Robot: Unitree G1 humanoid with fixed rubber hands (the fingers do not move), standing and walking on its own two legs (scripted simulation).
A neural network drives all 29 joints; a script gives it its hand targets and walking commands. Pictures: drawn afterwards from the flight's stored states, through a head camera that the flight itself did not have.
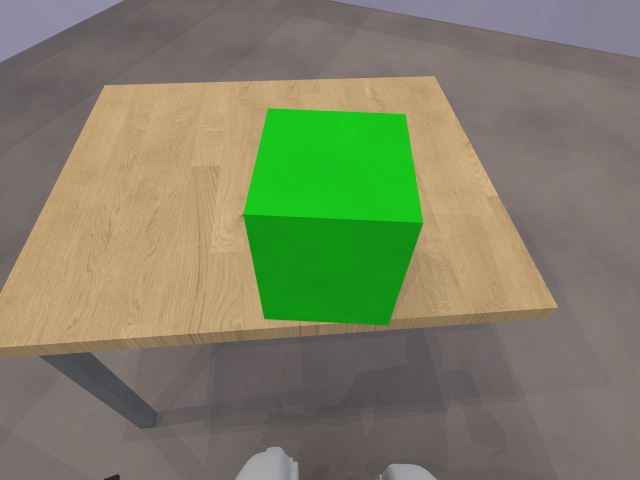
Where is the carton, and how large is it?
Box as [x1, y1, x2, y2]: [243, 108, 422, 324]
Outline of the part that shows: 268,108 243,213 264,318 388,324 422,224 405,114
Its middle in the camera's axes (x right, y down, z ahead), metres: +0.02 -0.02 +0.59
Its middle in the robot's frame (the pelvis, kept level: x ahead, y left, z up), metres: +0.47 +0.01 +0.03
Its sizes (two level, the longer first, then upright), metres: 0.210 0.200 0.250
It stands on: a table, 0.63 m high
